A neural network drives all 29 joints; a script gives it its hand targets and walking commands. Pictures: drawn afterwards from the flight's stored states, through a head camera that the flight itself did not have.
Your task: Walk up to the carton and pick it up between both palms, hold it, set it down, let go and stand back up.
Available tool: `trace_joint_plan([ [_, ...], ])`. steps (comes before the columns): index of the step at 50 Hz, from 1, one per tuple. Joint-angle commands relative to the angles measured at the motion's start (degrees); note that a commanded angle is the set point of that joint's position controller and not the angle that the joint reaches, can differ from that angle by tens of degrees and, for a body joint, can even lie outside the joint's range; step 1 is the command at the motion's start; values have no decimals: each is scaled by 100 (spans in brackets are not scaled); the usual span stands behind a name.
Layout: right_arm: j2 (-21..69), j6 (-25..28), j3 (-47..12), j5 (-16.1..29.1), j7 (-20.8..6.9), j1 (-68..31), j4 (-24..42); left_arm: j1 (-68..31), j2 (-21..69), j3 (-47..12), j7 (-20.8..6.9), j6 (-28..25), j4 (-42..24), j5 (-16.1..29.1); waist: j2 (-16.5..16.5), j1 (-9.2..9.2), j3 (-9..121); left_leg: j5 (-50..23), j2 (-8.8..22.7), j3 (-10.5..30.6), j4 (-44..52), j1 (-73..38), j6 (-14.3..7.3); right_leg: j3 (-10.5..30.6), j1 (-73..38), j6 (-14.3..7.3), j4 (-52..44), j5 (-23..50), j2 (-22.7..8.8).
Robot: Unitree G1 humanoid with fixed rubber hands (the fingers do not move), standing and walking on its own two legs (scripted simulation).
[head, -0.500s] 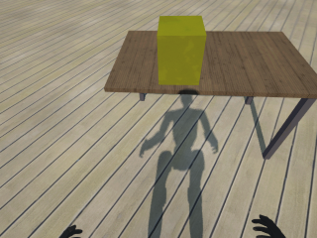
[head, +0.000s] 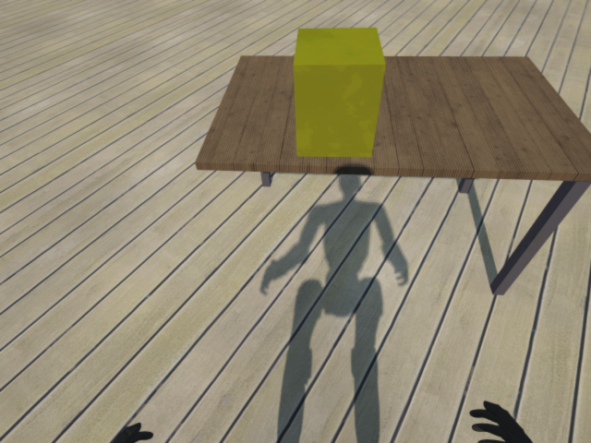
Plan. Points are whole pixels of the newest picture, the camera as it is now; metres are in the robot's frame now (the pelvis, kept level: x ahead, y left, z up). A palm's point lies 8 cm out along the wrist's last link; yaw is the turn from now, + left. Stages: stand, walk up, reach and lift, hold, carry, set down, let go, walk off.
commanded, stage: stand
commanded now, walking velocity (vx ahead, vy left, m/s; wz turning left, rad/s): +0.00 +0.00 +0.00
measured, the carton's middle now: (335, 94) +0.93 -0.09 +0.00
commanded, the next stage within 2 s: none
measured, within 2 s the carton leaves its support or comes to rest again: neither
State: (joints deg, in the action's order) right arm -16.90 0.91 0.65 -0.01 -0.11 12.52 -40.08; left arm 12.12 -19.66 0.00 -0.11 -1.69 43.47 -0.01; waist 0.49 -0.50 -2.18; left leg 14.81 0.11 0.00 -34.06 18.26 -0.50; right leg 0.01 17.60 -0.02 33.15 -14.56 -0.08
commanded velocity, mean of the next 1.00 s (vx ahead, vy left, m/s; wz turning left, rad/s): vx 0.00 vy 0.00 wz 0.00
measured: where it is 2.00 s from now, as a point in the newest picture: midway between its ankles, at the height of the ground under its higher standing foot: outside the picture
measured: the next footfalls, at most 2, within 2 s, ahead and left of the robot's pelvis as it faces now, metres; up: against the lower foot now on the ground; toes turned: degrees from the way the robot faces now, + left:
none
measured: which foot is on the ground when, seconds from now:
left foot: down 0.00-1.00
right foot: down 0.00-1.00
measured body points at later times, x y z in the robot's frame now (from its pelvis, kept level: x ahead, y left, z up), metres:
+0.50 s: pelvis +0.00 +0.00 +0.00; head +0.02 +0.00 +0.45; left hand +0.12 +0.29 -0.10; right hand +0.13 -0.27 -0.10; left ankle +0.04 +0.11 -0.73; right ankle +0.03 -0.12 -0.73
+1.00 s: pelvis +0.00 +0.00 +0.00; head +0.02 +0.00 +0.45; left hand +0.12 +0.29 -0.10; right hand +0.13 -0.27 -0.11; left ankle +0.04 +0.11 -0.73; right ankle +0.03 -0.12 -0.73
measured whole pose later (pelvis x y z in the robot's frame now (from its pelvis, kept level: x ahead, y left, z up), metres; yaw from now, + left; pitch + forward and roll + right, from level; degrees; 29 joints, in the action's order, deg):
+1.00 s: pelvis +0.00 +0.00 +0.00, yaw +0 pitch -1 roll +0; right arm -17.0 0.9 0.6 0.0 -0.3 12.4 -42.1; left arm 12.1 -19.7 0.0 -0.3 -1.7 44.9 0.0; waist 0.8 -0.4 -2.1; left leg 14.1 0.1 0.0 -32.8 18.3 -0.5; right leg 0.0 17.6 0.0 31.9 -13.8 -0.1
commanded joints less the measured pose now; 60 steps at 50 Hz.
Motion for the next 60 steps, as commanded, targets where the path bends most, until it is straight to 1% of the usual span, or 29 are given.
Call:
trace_joint_plan([
  [1,-1399,278,317,-99,17,-496,-114,-210,-1250,357,-37,-207,131,-89,283,10,700,104,613,703,1056,-449,-280,708,-336,-312,-821,-19,-578],
  [2,-1381,296,295,-104,-9,-659,-93,-270,-1110,351,-58,-209,183,-92,458,12,657,166,594,667,1012,-428,-252,719,-300,-313,-864,-32,-569],
  [3,-1464,294,332,-146,-22,-545,-119,-199,-1167,376,-68,-193,151,-69,278,-22,667,261,632,719,1060,-410,-293,688,-367,-295,-878,-44,-595],
  [4,-1430,291,322,-104,-3,-585,-135,-238,-1095,320,-63,-208,139,-46,506,-51,771,162,602,704,1094,-399,-274,677,-518,-317,-801,110,-579],
  [8,-1513,310,333,-102,26,-389,-224,-261,-1177,362,-38,-170,187,-44,327,-1,756,-206,673,715,1061,-567,-248,640,-458,-275,-809,484,-560],
  [10,-1487,268,346,-77,19,-453,-194,-224,-1286,389,-13,-195,184,-48,548,60,824,-385,643,650,1019,-683,-240,741,-459,-292,-796,498,-622],
  [11,-1369,269,272,-95,47,-360,-210,-304,-1231,342,9,-209,192,-49,300,62,774,-469,697,713,1015,-661,-268,733,-409,-293,-784,415,-611],
  [13,-1428,313,275,-104,1,-510,-223,-188,-1149,374,-21,-206,153,-56,426,-84,892,-629,683,744,996,-569,-275,576,-570,-271,-685,584,-548],
  [14,-1369,311,298,-78,2,-531,-157,-257,-1221,366,-15,-186,136,-100,532,9,971,-579,685,663,986,-717,-248,653,-472,-291,-714,525,-598],
  [15,-1339,293,286,-112,20,-595,-179,-195,-1221,404,-30,-181,199,-80,597,-80,998,-591,711,747,1013,-563,-274,567,-627,-270,-699,394,-541],
  [17,-1380,270,292,-81,20,-492,-227,-272,-1242,368,-12,-171,209,-106,218,8,687,-399,627,632,958,-509,-235,714,-392,-331,-834,468,-610],
  [19,-1359,289,279,-111,1,-414,-238,-80,-1116,348,-45,-214,218,-26,492,-42,795,-209,688,670,1072,-585,-262,674,-502,-294,-813,262,-573],
  [21,-1451,273,294,-120,15,-534,-216,-182,-1136,355,-54,-198,226,-91,280,-63,893,-239,656,727,1017,-555,-275,636,-554,-274,-811,330,-581],
  [22,-1353,280,319,-77,4,-373,-227,-267,-1203,354,-48,-222,168,-75,391,86,838,-171,615,677,1028,-545,-221,745,-425,-301,-845,347,-621],
  [24,-1368,264,291,-65,9,-439,-250,-315,-1276,362,-20,-209,277,-89,225,96,853,-287,635,692,1021,-614,-248,699,-405,-301,-862,314,-572],
  [26,-1386,306,303,-86,11,-469,-208,-80,-1076,334,-28,-190,270,-50,530,3,860,-270,707,756,1015,-643,-266,702,-441,-292,-850,316,-614],
  [27,-1356,311,257,-95,-8,-406,-231,-211,-1228,347,-43,-209,258,-77,344,44,851,-284,661,742,1000,-606,-231,666,-444,-298,-825,300,-618],
  [32,-1416,280,278,-133,12,-501,-285,-207,-1115,311,-52,-214,239,-68,403,-40,903,-85,658,678,1023,-567,-246,693,-551,-291,-877,276,-633],
  [33,-1376,271,290,-94,-4,-377,-332,-269,-1198,345,-53,-212,261,-83,252,47,844,-189,609,658,1034,-565,-220,734,-489,-326,-835,306,-620],
  [35,-1439,258,313,-115,-1,-401,-350,-229,-1304,366,-14,-178,287,-100,436,55,1013,-97,619,626,1065,-779,-184,681,-407,-269,-928,187,-586],
  [40,-1457,267,302,-77,1,-470,-340,-125,-1210,334,-45,-222,296,-109,247,38,871,-230,630,661,1004,-636,-245,672,-433,-271,-961,249,-595],
  [43,-1429,277,296,-115,1,-345,-331,-218,-1185,330,-39,-176,274,-63,407,54,920,-211,612,630,1022,-667,-179,650,-516,-272,-843,450,-605],
  [45,-1418,262,289,-129,6,-527,-324,-174,-1182,338,-14,-241,296,-60,500,-77,892,-224,638,697,1105,-501,-230,661,-554,-264,-854,307,-585],
  [46,-1392,281,301,-101,-2,-390,-343,-174,-1198,332,-34,-230,307,-62,267,-2,828,-149,644,706,1144,-499,-250,679,-489,-285,-868,216,-630],
  [50,-1433,285,298,-73,-10,-538,-287,-263,-1149,345,-54,-185,288,-49,617,16,861,-67,669,664,1097,-477,-233,676,-506,-296,-906,429,-624],
  [53,-1412,265,304,-139,19,-405,-328,-163,-1239,355,-27,-184,380,-68,278,16,935,-100,687,779,1194,-515,-257,573,-672,-273,-812,352,-607],
  [57,-1249,279,250,-114,-7,-524,-314,-92,-1095,345,-35,-224,321,-98,518,-36,1108,-202,696,685,1073,-692,-266,735,-572,-284,-913,232,-648],
  [59,-1270,299,281,-101,1,-469,-288,-224,-1290,376,-21,-219,341,-98,436,65,927,-297,652,706,1167,-648,-227,707,-593,-305,-824,360,-615],
  [60,-1490,299,323,-120,13,-561,-305,-200,-1256,332,-25,-197,377,-35,364,-40,898,-291,720,763,1064,-556,-299,648,-591,-300,-893,461,-603],
])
